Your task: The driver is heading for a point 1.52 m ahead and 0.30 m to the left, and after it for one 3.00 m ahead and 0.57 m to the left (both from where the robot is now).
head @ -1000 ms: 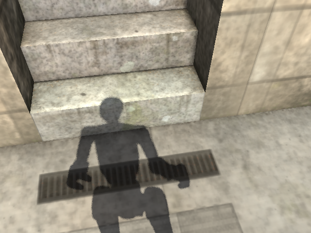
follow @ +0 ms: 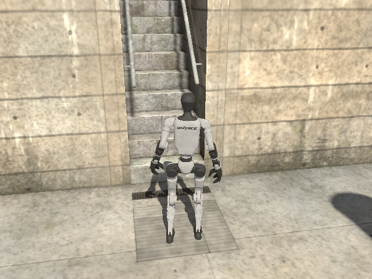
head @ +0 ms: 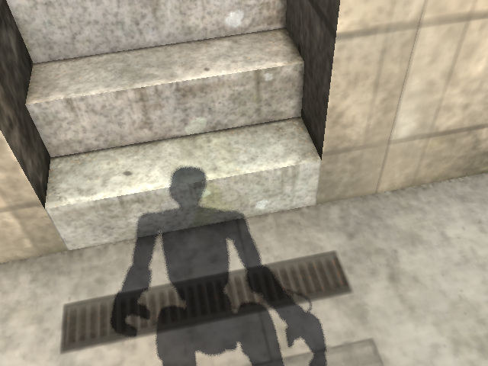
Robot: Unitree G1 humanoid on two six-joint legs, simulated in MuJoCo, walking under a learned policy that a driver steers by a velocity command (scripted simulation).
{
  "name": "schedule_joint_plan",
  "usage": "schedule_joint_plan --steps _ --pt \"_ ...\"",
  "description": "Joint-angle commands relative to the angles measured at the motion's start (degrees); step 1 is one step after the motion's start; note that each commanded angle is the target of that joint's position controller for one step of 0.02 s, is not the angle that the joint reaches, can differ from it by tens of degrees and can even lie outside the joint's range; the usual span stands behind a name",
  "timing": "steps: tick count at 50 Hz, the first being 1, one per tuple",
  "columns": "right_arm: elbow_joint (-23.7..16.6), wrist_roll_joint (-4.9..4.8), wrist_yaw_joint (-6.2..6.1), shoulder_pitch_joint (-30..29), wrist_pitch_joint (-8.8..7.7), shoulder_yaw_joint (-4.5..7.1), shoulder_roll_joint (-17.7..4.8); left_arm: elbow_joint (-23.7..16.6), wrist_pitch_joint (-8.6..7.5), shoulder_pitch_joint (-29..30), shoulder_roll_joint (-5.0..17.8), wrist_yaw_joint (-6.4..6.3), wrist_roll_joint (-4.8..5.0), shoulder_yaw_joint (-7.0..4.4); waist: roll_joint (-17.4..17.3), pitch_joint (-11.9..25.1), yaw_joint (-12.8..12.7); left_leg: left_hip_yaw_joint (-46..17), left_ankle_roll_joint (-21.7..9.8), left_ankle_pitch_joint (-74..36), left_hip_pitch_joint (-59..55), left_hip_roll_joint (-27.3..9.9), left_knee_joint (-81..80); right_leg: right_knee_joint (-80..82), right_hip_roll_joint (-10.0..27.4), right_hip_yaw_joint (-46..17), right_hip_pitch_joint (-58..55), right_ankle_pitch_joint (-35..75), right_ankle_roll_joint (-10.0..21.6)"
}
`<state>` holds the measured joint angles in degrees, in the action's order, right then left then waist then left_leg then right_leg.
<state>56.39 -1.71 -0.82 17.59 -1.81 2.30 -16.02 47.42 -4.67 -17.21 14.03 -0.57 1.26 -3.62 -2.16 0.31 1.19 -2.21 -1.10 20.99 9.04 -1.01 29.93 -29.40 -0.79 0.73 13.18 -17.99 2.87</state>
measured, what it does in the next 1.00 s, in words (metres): walks ahead: left foot, then right foot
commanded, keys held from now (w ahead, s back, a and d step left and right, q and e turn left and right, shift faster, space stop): w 0.84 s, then w+q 0.16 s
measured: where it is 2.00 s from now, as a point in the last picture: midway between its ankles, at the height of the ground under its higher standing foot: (219, 203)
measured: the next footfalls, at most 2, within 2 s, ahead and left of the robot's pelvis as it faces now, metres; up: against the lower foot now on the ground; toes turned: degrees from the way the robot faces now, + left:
left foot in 0.44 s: +0.40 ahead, +0.13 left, +0.00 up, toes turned +1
right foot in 0.98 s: +0.69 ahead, -0.11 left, +0.00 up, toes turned +1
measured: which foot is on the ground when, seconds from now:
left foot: down 0.00-0.00, up 0.02-0.42, down 0.44-0.98, up 1.00-1.00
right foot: down 0.00-0.46, up 0.48-0.96, down 0.98-1.00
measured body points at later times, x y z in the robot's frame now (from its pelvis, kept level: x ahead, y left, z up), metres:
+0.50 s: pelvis +0.24 +0.03 -0.02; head +0.28 +0.04 +0.43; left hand +0.18 +0.30 -0.15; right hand +0.46 -0.20 -0.10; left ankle +0.36 +0.12 -0.73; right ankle +0.02 -0.11 -0.68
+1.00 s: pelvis +0.52 +0.01 -0.01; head +0.56 +0.00 +0.44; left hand +0.75 +0.25 -0.08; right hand +0.51 -0.28 -0.14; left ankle +0.36 +0.13 -0.73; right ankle +0.65 -0.11 -0.74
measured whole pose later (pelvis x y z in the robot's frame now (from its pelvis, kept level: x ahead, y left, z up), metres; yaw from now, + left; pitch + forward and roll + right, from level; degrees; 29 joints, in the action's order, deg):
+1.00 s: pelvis +0.52 +0.01 -0.01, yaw +2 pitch +2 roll +2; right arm 55.2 0.1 -0.3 20.4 -4.4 2.7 -17.9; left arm 41.4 -6.8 -0.8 15.7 0.5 -0.9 -0.8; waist 0.6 -2.1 4.5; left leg -0.8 -1.4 24.7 0.4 2.3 25.6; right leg -27.1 2.5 -0.2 27.0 -2.6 1.8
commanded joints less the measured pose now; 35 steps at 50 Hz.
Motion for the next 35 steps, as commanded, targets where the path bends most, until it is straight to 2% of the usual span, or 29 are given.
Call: schedule_joint_plan --steps 1,2,3,4,5,6,7,9,12,15,18,19,20,21,22,23,24,25,26,27,28,29,31,32,34,35 --pt "-7.8 0.75 0.62 -9.1 -2.71 -0.55 -1.1 2.0 -0.56 -18.1 13.6 0.15 -0.02 -3.72 20.6 1.1 -8.2 2.7 -1.0 7.3 31.7 4.1 22.1 17.9 20.0 -35.5 -26.2 -6.9 10.7" --pt "-8.5 -0.61 0.70 -10.2 -3.52 0.38 -4.6 1.9 -1.18 -15.9 10.5 0.54 -0.97 -2.63 15.4 -1.7 -6.7 -2.0 -1.9 11.8 37.7 1.4 32.7 20.7 23.6 -43.2 -22.0 -16.3 15.0" --pt "-8.4 -1.63 1.12 -10.2 -4.09 0.76 -6.2 0.5 -1.68 -11.1 7.6 0.65 -1.14 -1.66 10.1 -5.9 -4.7 -3.6 -3.5 6.3 41.2 -2.0 36.3 21.0 21.8 -38.1 -20.2 -18.1 13.5" --pt "-7.6 -1.34 1.42 -9.7 -4.41 0.73 -5.8 -0.4 -1.87 -8.1 6.8 0.81 -1.23 -1.20 7.8 -6.2 -3.7 -2.9 -4.1 0.8 41.2 -3.6 36.2 21.5 19.1 -32.1 -19.3 -13.7 11.4" --pt "-7.3 -0.31 1.61 -9.8 -4.60 0.94 -5.9 -0.8 -1.72 -6.4 6.4 1.01 -1.02 -0.79 6.3 -6.5 -3.2 -2.4 -3.9 -3.5 40.7 -4.8 33.8 22.0 17.1 -26.9 -18.8 -6.4 9.7" --pt "-7.3 0.35 1.96 -10.3 -4.57 1.13 -5.7 -0.6 -1.42 -6.3 5.2 1.02 -1.12 -0.28 6.4 -6.1 -2.9 -1.9 -3.4 -6.7 38.8 -5.7 31.1 22.4 15.2 -22.0 -17.8 0.9 8.2" --pt "-7.3 0.56 2.38 -10.5 -4.45 0.93 -4.6 -0.1 -1.15 -7.5 4.7 0.93 -1.22 -0.03 7.1 -5.4 -3.0 -0.5 -2.7 -9.1 37.3 -5.5 29.5 22.6 13.7 -18.2 -17.4 7.3 7.6" --pt "-7.9 0.85 2.80 -12.4 -4.09 0.44 -2.7 1.1 -0.71 -10.1 5.3 0.52 -1.11 -0.08 7.0 -5.1 -3.6 1.6 -1.0 -12.4 37.1 -4.9 24.9 22.6 12.3 -13.3 -17.0 16.1 7.8" --pt "-11.1 1.08 2.94 -19.8 -4.03 -0.57 -0.8 1.9 -0.29 -11.0 7.1 -0.26 -1.09 -0.24 6.5 -6.4 -5.0 3.6 1.0 -19.2 32.4 -3.1 12.1 23.8 10.7 -8.6 -11.9 18.6 7.7" --pt "-13.2 0.52 3.24 -24.3 -4.01 -0.85 -1.4 3.2 -0.49 -12.4 8.4 -0.55 -0.71 -0.48 7.5 -7.9 -5.6 4.3 1.1 -24.3 26.3 -1.4 4.3 25.3 11.7 -7.2 -9.0 17.0 7.6" --pt "-14.7 0.29 3.69 -25.0 -4.24 -0.40 -3.5 4.2 -0.32 -11.4 8.7 -0.61 0.04 -0.80 7.6 -8.1 -3.7 2.5 -1.3 -23.3 25.4 -1.4 0.5 23.2 14.5 -6.7 -14.1 21.5 6.4" --pt "-14.7 0.35 3.83 -23.9 -4.40 -0.06 -4.3 4.2 -0.02 -10.8 9.0 -0.65 0.00 -0.97 7.7 -7.0 -2.7 2.5 -2.1 -21.9 23.8 -1.0 -0.1 21.1 15.1 -6.4 -16.3 26.3 5.8" --pt "-14.4 0.35 3.78 -21.5 -4.48 0.51 -5.6 4.1 0.34 -10.0 9.7 -0.70 -0.31 -1.20 8.5 -4.6 -1.1 3.4 -3.1 -19.8 20.0 0.2 0.0 17.5 15.1 -5.8 -18.1 35.7 5.1" --pt "-13.2 0.34 3.52 -16.3 -4.37 1.45 -7.2 3.8 0.87 -9.1 10.3 -0.72 -0.79 -1.36 9.6 -0.5 1.7 4.9 -4.3 -17.9 12.9 2.1 0.5 10.6 14.2 -4.7 -18.5 46.8 4.3" --pt "-10.3 0.14 3.04 -6.6 -4.05 2.80 -9.3 3.6 1.46 -8.8 9.5 -0.77 -1.25 -1.00 9.2 5.4 6.1 5.8 -5.9 -17.7 0.5 3.1 0.2 -0.9 11.6 -2.7 -15.4 51.5 2.8" --pt "-8.3 0.81 2.36 4.0 -3.70 3.83 -12.9 2.3 1.60 -9.7 7.6 -0.83 -2.18 -0.03 3.4 13.5 9.2 -6.2 -9.4 -14.5 -17.8 -7.2 2.0 -18.8 8.7 -1.6 -2.1 35.6 1.1" --pt "-6.7 1.37 2.57 8.1 -3.46 4.57 -16.7 2.0 0.30 -17.8 -1.9 -0.07 -1.54 2.52 -14.4 21.8 4.0 -36.6 -18.8 5.3 -34.3 -20.6 -7.7 -39.3 -3.0 -3.2 19.3 -8.0 -2.7" --pt "-7.0 1.52 2.61 5.7 -3.40 3.13 -11.3 2.9 -1.38 -14.0 4.1 0.22 0.05 1.32 -10.4 17.9 5.7 -43.2 -16.8 10.2 -31.2 -19.1 -15.5 -46.7 -1.4 -9.8 25.5 -13.6 -1.9" --pt "-7.9 1.41 2.29 0.3 -3.40 2.57 -9.0 1.1 -2.31 -8.0 8.1 0.50 1.63 0.22 -7.3 8.8 4.6 -33.6 -14.4 6.4 -23.2 -17.9 -15.9 -47.8 1.8 -8.3 29.5 -9.0 -1.0" --pt "-9.1 1.56 2.25 -4.3 -3.55 2.19 -7.8 0.3 -2.71 -4.5 8.8 0.20 1.18 0.27 -1.0 5.1 2.8 -26.3 -13.1 -1.4 -14.6 -16.0 -16.7 -45.2 5.1 -7.0 26.7 -3.4 -0.7" --pt "-9.5 2.07 2.39 -7.0 -3.88 1.97 -6.8 0.0 -2.59 -2.5 8.8 -0.17 0.03 -0.16 0.8 2.4 1.0 -20.8 -12.5 -8.6 -7.1 -14.1 -18.0 -42.1 7.2 -6.2 23.8 -0.1 -0.8" --pt "-9.4 2.75 2.42 -8.1 -4.15 1.47 -5.6 0.1 -1.97 -3.5 8.2 -0.26 -0.45 -0.30 0.0 2.4 -1.1 -17.2 -12.1 -12.1 -2.7 -12.3 -19.5 -40.5 8.9 -6.7 19.9 1.8 -0.9" --pt "-8.6 2.24 2.63 -8.0 -4.43 1.27 -5.2 0.2 -0.70 -4.7 5.6 -0.26 -0.58 0.11 -1.4 1.4 -2.7 -13.1 -13.2 -14.8 1.5 -11.0 -22.2 -37.6 9.8 -6.1 17.8 2.6 -1.4" --pt "-7.7 1.81 2.44 -7.2 -4.78 1.34 -6.2 -0.4 -0.18 -3.5 4.8 -0.07 -0.99 0.39 -1.0 -0.1 -3.2 -11.6 -13.7 -15.7 3.2 -11.5 -23.7 -36.0 10.7 -5.7 19.1 3.3 -1.9" --pt "-7.4 1.90 1.92 -6.4 -5.08 1.59 -7.6 -2.8 0.35 1.3 5.8 -0.20 -1.74 0.42 -0.5 -2.5 -2.5 -9.2 -14.1 -17.5 3.8 -10.9 -25.4 -30.7 11.5 -5.2 23.1 8.1 -3.2" --pt "-7.0 1.72 1.66 -5.0 -5.18 1.41 -7.3 -3.2 0.34 2.5 6.5 -0.30 -1.84 0.32 -0.4 -2.8 -2.3 -7.6 -13.7 -20.0 2.6 -10.4 -25.5 -27.6 11.3 -4.9 24.3 10.5 -3.7"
